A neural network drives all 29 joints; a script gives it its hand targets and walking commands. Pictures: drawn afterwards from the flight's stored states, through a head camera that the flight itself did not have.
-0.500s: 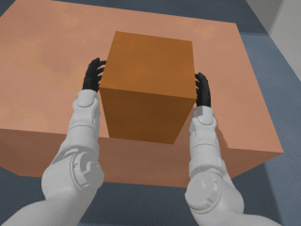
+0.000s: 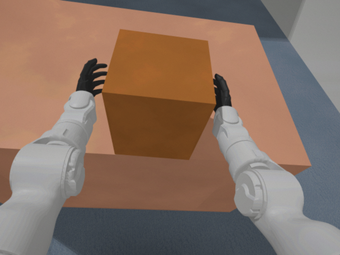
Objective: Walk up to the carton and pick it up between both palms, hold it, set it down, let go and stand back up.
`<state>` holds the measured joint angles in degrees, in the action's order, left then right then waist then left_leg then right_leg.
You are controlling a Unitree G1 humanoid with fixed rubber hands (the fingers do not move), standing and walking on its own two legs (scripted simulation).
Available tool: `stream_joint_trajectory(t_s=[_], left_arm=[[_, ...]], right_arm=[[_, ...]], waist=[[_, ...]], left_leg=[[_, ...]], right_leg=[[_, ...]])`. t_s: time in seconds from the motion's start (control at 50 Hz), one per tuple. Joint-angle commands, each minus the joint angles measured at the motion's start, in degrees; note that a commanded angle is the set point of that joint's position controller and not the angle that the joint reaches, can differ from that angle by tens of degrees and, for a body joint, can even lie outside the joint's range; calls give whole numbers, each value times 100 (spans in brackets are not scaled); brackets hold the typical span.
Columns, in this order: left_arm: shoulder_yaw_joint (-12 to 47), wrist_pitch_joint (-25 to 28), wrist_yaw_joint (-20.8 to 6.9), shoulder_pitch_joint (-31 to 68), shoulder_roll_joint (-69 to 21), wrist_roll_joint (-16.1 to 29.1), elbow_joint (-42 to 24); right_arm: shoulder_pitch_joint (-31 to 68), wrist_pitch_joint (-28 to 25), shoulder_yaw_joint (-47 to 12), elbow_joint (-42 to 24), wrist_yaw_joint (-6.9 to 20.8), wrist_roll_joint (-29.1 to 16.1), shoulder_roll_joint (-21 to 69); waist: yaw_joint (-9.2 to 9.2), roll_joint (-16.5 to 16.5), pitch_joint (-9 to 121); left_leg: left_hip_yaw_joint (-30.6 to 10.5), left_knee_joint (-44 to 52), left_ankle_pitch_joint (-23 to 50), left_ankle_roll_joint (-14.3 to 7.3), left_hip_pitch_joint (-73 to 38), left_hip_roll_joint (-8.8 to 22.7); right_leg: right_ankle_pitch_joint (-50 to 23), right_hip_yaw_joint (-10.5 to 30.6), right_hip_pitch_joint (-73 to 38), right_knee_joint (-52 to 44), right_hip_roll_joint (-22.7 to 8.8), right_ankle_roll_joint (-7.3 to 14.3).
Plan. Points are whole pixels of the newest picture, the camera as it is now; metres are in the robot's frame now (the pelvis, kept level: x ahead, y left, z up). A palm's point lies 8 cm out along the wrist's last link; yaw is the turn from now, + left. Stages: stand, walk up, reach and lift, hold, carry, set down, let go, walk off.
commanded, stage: set down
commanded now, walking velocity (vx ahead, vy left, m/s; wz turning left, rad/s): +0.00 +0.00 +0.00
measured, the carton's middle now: (158, 101) +0.48 +0.03 +0.05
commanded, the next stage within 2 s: none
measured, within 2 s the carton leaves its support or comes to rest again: neither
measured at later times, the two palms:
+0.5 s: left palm (68, 81) +0.46 +0.23 +0.12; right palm (239, 94) +0.45 -0.15 +0.13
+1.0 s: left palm (45, 43) +0.46 +0.24 +0.21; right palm (258, 62) +0.46 -0.15 +0.22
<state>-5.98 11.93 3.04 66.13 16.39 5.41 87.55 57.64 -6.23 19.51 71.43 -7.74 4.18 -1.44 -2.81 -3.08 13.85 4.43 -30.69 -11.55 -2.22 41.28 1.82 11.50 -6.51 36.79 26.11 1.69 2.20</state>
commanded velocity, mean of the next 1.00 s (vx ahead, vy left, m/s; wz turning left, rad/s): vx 0.00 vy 0.00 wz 0.00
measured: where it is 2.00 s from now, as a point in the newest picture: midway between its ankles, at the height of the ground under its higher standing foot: outside the picture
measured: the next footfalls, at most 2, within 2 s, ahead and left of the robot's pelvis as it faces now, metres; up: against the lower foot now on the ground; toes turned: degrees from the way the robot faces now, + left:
none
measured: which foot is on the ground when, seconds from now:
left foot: down 0.00-1.00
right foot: down 0.00-1.00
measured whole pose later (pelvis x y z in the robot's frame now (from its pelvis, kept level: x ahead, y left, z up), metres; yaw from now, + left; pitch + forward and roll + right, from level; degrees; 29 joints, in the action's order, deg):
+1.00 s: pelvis -0.02 -0.02 +0.01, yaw +3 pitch +17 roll -1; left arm 9.5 -4.5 -1.3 78.1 28.2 22.3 85.1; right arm 72.5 11.3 9.6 72.5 -7.9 -12.6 -11.0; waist -5.7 -3.8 13.9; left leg 1.2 -26.2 -8.0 -0.8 35.2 0.7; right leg 10.1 -8.2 30.9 23.8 1.5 3.5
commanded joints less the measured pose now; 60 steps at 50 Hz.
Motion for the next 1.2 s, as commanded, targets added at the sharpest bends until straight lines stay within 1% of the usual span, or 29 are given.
stream_joint_trajectory(t_s=[0.0, 0.08, 0.12, 0.16, 0.2, 0.22, 0.24, 0.26, 0.32, 0.34, 0.36, 0.4, 0.48, 0.54, 0.56, 0.58, 0.6, 0.64, 0.7, 0.72, 0.76, 0.8, 0.82, 0.94, 1.0, 1.02, 1.1, 1.14, 1.18], left_arm=[[441, 342, -63, 3135, 876, 429, -806], [776, 343, -133, 3303, 895, 761, -900], [869, 294, -185, 3338, 946, 824, -898], [997, 300, -220, 3376, 952, 958, -964], [1003, 294, -258, 3298, 999, 1003, -971], [1050, 278, -273, 3423, 1083, 1070, -1178], [1079, 242, -290, 3392, 1082, 1055, -1069], [1059, 215, -297, 3455, 1184, 1094, -1269], [1106, 74, -306, 3634, 1335, 1144, -1380], [1217, 21, -311, 3700, 1312, 1187, -1222], [1200, -35, -280, 3882, 1406, 1253, -1670], [1288, -179, -290, 3834, 1427, 1302, -1293], [1346, -411, -310, 3928, 1522, 1414, -1158], [1372, -619, -303, 4185, 1688, 1495, -1288], [1421, -672, -315, 4062, 1648, 1508, -1066], [1382, -742, -284, 4208, 1689, 1536, -1381], [1441, -806, -310, 4155, 1687, 1553, -1033], [1491, -923, -355, 4211, 1711, 1639, -976], [1553, -1046, -378, 4312, 1731, 1675, -1056], [1497, -1087, -381, 4280, 1753, 1662, -1055], [1540, -1161, -400, 4310, 1759, 1681, -986], [1615, -1212, -399, 4453, 1793, 1751, -1110], [1579, -1229, -395, 4534, 1835, 1779, -1234], [1503, -1421, -440, 4465, 1864, 1674, -1275], [1420, -1480, -450, 4381, 1895, 1613, -1371], [1409, -1491, -450, 4324, 1842, 1614, -1420], [1132, -1573, -522, 3635, 1758, 1268, -1775], [994, -1612, -540, 3501, 1811, 1161, -2020], [795, -1627, -539, 3053, 1826, 1020, -2336]], right_arm=[[2838, -329, -269, -777, -26, -388, -1221], [2974, -359, -403, -787, -1, -716, -1500], [2988, -310, -466, -635, 34, -824, -1603], [3039, -276, -570, -692, 79, -968, -1617], [3047, -230, -726, -808, 128, -1097, -1575], [3135, -221, -719, -981, 140, -1152, -1667], [3134, -177, -777, -861, 158, -1191, -1661], [3163, -161, -765, -1036, 159, -1241, -1770], [3303, -20, -823, -1035, 173, -1362, -1842], [3368, 41, -841, -866, 190, -1381, -1860], [3482, 70, -798, -1201, 184, -1451, -1990], [3540, 215, -835, -986, 160, -1429, -1947], [3747, 482, -904, -930, 148, -1504, -1995], [4054, 659, -898, -1145, 109, -1585, -2158], [4012, 738, -988, -1028, 116, -1599, -2059], [4114, 791, -945, -1198, 115, -1644, -2161], [4101, 894, -1016, -908, 116, -1638, -2072], [4137, 1018, -1009, -848, 104, -1671, -2137], [4282, 1152, -963, -908, 81, -1681, -2192], [4257, 1203, -1020, -900, 82, -1697, -2142], [4294, 1317, -1009, -783, 95, -1703, -2124], [4395, 1376, -949, -836, 71, -1668, -2182], [4486, 1379, -941, -1013, 45, -1662, -2210], [4452, 1524, -886, -926, -30, -1636, -2273], [4388, 1584, -993, -1028, -69, -1718, -2166], [4345, 1582, -972, -1067, -80, -1726, -2162], [3683, 1500, -1209, -1184, -153, -1885, -2097], [3520, 1457, -1243, -1354, -200, -1940, -2087], [3234, 1378, -1426, -1682, -246, -2022, -2018]], waist=[[108, 1132, 4379], [38, 1336, 4640], [2, 1386, 4557], [-20, 1340, 4620], [48, 1251, 4685], [0, 1228, 4861], [32, 1243, 4755], [8, 1272, 4935], [-16, 1254, 4873], [-57, 1291, 4740], [-39, 1332, 5127], [-105, 1241, 4828], [-71, 1131, 4496], [-74, 1173, 4500], [-61, 1083, 4278], [-39, 1133, 4400], [-77, 1070, 4081], [-117, 1044, 3831], [-153, 1133, 3828], [-96, 1133, 3732], [-119, 1147, 3545], [-227, 1140, 3597], [-190, 1154, 3762], [-207, 1225, 3553], [-121, 1212, 3521], [-154, 1265, 3558], [-59, 1340, 3589], [-45, 1330, 3421], [94, 1198, 3429]], left_leg=[[-437, -636, 3808, 606, -3437, 59], [-479, -766, 4046, 703, -3585, 65], [-465, -744, 3856, 731, -3520, 46], [-463, -721, 3709, 714, -3292, 26], [-453, -688, 3580, 655, -3110, -24], [-443, -650, 3543, 654, -3052, -44], [-441, -646, 3487, 644, -2960, -75], [-428, -616, 3423, 650, -2950, -81], [-420, -560, 3110, 618, -2762, -128], [-438, -520, 2953, 618, -2704, -115], [-433, -509, 3052, 643, -2859, -128], [-446, -515, 2808, 594, -2779, -142], [-440, -310, 2341, 545, -2533, -175], [-434, -176, 2179, 539, -2504, -187], [-453, -129, 2072, 508, -2449, -184], [-448, -72, 2164, 537, -2563, -186], [-464, -57, 2012, 495, -2455, -187], [-492, 59, 1814, 484, -2506, -173], [-507, 159, 1806, 495, -2628, -170], [-502, 199, 1795, 480, -2641, -183], [-512, 247, 1751, 480, -2728, -158], [-545, 288, 1799, 501, -2782, -143], [-509, 280, 1862, 511, -2877, -146], [-475, 403, 1943, 537, -3013, -148], [-439, 473, 1906, 519, -2960, -165], [-442, 479, 2039, 538, -2987, -168], [-397, 404, 2776, 625, -3359, -187], [-360, 448, 2792, 639, -3382, -210], [-325, 472, 2981, 622, -3450, -233]], right_leg=[[-1928, 175, -651, 34, -86, -167], [-1966, 101, -409, 79, -63, -137], [-1871, 72, -422, 82, -65, -104], [-1914, 95, -544, 149, -79, -118], [-1975, 111, -701, 202, -101, -143], [-2109, 116, -856, 234, -99, -176], [-2167, 132, -920, 274, -110, -189], [-2242, 131, -1023, 279, -111, -190], [-2185, 153, -1100, 339, -113, -246], [-2047, 148, -1050, 340, -119, -227], [-2186, 134, -1138, 343, -96, -242], [-2065, 143, -1123, 332, -101, -265], [-1828, 159, -1295, 280, -126, -280], [-1933, 185, -1528, 259, -133, -286], [-1809, 197, -1517, 226, -139, -284], [-1926, 180, -1593, 197, -127, -296], [-1765, 214, -1543, 165, -153, -285], [-1630, 225, -1555, 43, -167, -278], [-1700, 205, -1641, -28, -174, -271], [-1637, 224, -1626, -73, -183, -279], [-1457, 223, -1540, -151, -175, -251], [-1528, 194, -1574, -212, -163, -234], [-1621, 175, -1626, -225, -157, -242], [-1762, 202, -1856, -324, -143, -242], [-1790, 217, -2080, -352, -145, -241], [-1914, 219, -2129, -353, -135, -232], [-2665, 229, -2543, -341, -80, -248], [-2730, 250, -2662, -367, -61, -256], [-2969, 258, -2965, -339, -12, -293]])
